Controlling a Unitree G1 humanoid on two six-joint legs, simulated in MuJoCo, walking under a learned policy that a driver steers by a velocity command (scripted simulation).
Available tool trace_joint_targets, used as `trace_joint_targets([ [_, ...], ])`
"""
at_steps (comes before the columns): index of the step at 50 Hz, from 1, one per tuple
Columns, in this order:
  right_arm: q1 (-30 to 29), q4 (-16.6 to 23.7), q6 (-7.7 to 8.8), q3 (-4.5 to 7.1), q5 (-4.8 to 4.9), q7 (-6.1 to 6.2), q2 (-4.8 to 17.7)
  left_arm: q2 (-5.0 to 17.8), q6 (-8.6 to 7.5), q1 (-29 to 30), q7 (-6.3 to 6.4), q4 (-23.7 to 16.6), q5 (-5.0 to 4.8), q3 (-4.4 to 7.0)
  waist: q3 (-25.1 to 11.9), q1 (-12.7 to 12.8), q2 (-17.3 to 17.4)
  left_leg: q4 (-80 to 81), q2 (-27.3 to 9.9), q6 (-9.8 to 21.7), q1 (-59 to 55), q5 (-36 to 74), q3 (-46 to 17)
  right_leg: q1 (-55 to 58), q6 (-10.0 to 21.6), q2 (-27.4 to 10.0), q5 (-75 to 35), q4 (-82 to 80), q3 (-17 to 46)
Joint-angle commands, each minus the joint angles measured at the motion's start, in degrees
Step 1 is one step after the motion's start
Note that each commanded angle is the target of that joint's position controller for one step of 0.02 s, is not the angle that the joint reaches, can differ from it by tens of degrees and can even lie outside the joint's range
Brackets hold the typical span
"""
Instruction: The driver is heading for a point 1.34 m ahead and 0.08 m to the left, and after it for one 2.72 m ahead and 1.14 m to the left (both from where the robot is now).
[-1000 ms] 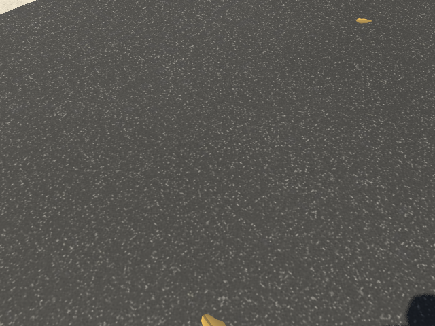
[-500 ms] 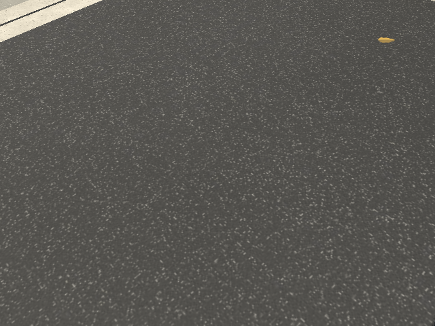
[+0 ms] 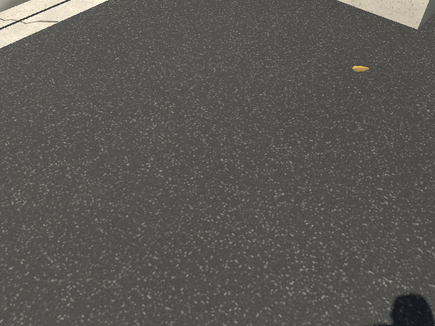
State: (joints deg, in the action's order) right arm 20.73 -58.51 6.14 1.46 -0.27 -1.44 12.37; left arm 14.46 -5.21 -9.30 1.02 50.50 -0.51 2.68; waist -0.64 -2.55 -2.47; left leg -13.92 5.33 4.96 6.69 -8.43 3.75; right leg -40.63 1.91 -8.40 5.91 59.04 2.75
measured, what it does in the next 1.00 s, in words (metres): walks ahead: right foot, then left foot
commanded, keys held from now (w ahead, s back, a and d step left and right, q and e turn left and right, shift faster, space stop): w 1.00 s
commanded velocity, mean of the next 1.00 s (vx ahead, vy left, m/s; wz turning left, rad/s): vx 0.50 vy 0.00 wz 0.00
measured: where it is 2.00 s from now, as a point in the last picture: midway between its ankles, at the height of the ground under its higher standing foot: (217, 183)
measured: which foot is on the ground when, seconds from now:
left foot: down 0.00-0.28, up 0.30-0.82, down 0.84-1.00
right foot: up 0.00-0.24, down 0.26-0.86, up 0.88-1.00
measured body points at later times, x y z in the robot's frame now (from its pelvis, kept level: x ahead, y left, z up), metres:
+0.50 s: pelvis +0.28 -0.08 +0.00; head +0.30 -0.09 +0.45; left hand +0.32 +0.18 -0.13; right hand +0.39 -0.34 -0.13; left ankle +0.31 +0.09 -0.66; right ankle +0.30 -0.16 -0.75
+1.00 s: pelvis +0.56 +0.00 -0.01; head +0.58 +0.02 +0.44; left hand +0.61 +0.27 -0.15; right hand +0.65 -0.26 -0.13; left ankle +0.61 +0.08 -0.75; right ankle +0.50 -0.15 -0.65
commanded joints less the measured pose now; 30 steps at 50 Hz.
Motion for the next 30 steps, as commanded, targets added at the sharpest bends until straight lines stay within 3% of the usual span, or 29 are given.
trace_joint_targets([
  [1, -1.44, 3.47, 0.53, 1.29, 0.33, 1.18, 8.21, 1.66, -0.36, 1.42, -0.24, -3.04, 0.25, 0.28, 4.05, 1.65, 4.32, 8.54, -15.68, 8.31, 4.15, 9.13, -10.11, -0.43, -0.87, -0.44, -9.32, -10.94, -0.33],
  [6, 4.32, 1.63, -0.27, 1.60, 1.25, 1.55, 9.56, 1.33, -0.79, 11.19, -1.61, -5.83, -0.57, -0.32, 5.50, -1.92, 4.93, 6.79, -16.67, 6.92, -3.02, 7.58, -8.66, 1.40, -1.03, 2.54, -11.95, -24.10, -2.52],
  [9, 5.84, 0.73, -1.23, 1.93, 1.28, 1.83, 9.87, 2.07, -1.38, 14.12, -2.86, -7.73, -0.78, -0.35, 6.21, -1.90, 5.41, 3.31, -19.51, 6.29, -9.33, 9.53, -9.56, 0.60, 0.64, 3.31, -6.68, -27.87, -2.30],
  [11, 4.59, 0.95, -1.80, 2.31, 1.26, 1.97, 10.77, 3.62, -1.82, 11.30, -3.34, -7.62, -0.78, 0.22, 4.31, 0.46, 6.66, -0.84, -20.19, 5.18, -11.03, 17.66, -9.42, 6.41, 2.33, 4.97, -2.29, -29.81, -3.44],
  [12, 3.14, 1.36, -2.08, 2.36, 1.14, 1.97, 11.11, 5.20, -1.97, 6.42, -3.30, -6.42, -0.71, 1.08, 1.26, 3.44, 7.35, -6.47, -18.97, 4.26, -10.54, 27.70, -8.07, 13.93, 3.51, 6.97, -1.33, -30.64, -5.10],
  [13, 2.22, 1.89, -2.35, 1.87, 0.69, 1.92, 9.88, 7.98, -2.01, -3.83, -2.98, -3.22, -0.73, 2.63, -4.75, 8.07, 6.74, -17.92, -15.70, 2.76, -7.13, 33.57, -5.63, 27.25, 5.34, 8.17, -2.16, -30.83, -5.69],
  [14, 2.41, 3.65, -2.17, 0.80, -0.33, 1.88, 7.81, 13.08, -1.88, -15.48, -2.40, -0.90, -0.02, 3.99, -14.16, 11.61, 0.26, -37.19, -11.79, 0.60, 5.51, 19.40, -2.55, 46.09, 9.49, -2.88, -3.18, -29.82, 7.00],
  [15, 10.08, 3.32, -0.75, -1.39, 0.30, 1.09, -0.44, 16.03, -1.52, -18.81, -2.87, 0.53, 0.40, 4.53, -21.55, 7.43, -15.71, -56.15, -1.06, -2.77, 28.70, -19.56, -3.87, 64.96, 18.18, -14.82, 8.19, -37.11, 34.66],
  [16, 6.78, 2.82, 0.71, 0.04, 1.72, 0.92, 6.12, 9.98, -1.63, -17.65, -2.88, 0.02, 0.27, 2.90, -19.61, 9.09, -9.38, -63.14, -3.75, -1.37, 34.79, -22.95, -11.96, 63.18, 15.87, -13.63, 11.77, -41.17, 38.27],
  [17, 0.89, 4.91, 1.51, 1.03, 2.88, 0.82, 9.55, 7.75, -1.72, -11.94, -2.70, -0.99, 0.06, 2.11, -11.27, 7.91, -6.51, -63.50, -6.72, -0.43, 37.71, -17.71, -10.67, 55.18, 13.14, -11.99, 7.31, -41.92, 28.97],
  [18, -2.28, 5.70, 1.60, 1.14, 2.61, 1.29, 9.51, 6.50, -1.69, -6.41, -2.78, -2.17, 0.14, 1.52, -7.03, 5.81, -1.10, -61.07, -9.85, -0.64, 35.03, -12.14, -8.87, 46.18, 11.98, -9.90, -0.18, -43.44, 21.60],
  [19, -3.69, 5.93, 1.23, 1.52, 1.68, 1.64, 8.81, 5.05, -1.74, -3.79, -3.06, -2.48, 0.50, 1.15, -3.98, 4.22, 0.66, -57.84, -11.55, -0.98, 32.66, -8.98, -8.39, 39.48, 11.44, -7.74, -4.62, -45.31, 16.69],
  [21, -1.29, 5.51, -0.38, 1.63, 1.38, 1.71, 6.25, 3.14, -1.96, -3.48, -3.41, -1.43, 0.94, 0.67, -2.79, 1.57, -1.35, -53.73, -13.36, -1.36, 27.28, -5.98, -8.32, 33.66, 10.94, -4.70, -7.04, -48.53, 11.02],
  [23, -1.54, 5.69, -1.40, 1.73, 1.28, 1.87, 5.22, 4.39, -2.15, -5.37, -3.09, -0.04, 0.75, 0.96, -0.93, 0.82, -1.11, -50.74, -13.70, -2.17, 28.10, -4.37, -7.42, 31.48, 11.63, -3.98, -10.23, -50.36, 7.63],
  [26, -8.40, 8.16, -1.77, 2.05, 0.61, 2.02, 5.56, 6.19, -1.73, -8.37, -2.01, 1.31, 0.76, 1.43, 1.60, 2.07, -0.14, -42.45, -14.25, -3.68, 34.31, 2.68, -7.11, 32.79, 11.77, -4.18, -11.43, -52.11, 5.60],
  [30, -16.39, 10.42, -1.28, 1.82, 0.70, 1.50, 4.52, 6.85, -1.05, -11.33, -1.07, 2.46, 0.31, 1.43, 3.17, 4.26, -0.77, -28.88, -12.78, -4.01, 34.02, 12.64, -5.63, 34.22, 9.90, -2.58, -9.13, -53.12, 2.04],
])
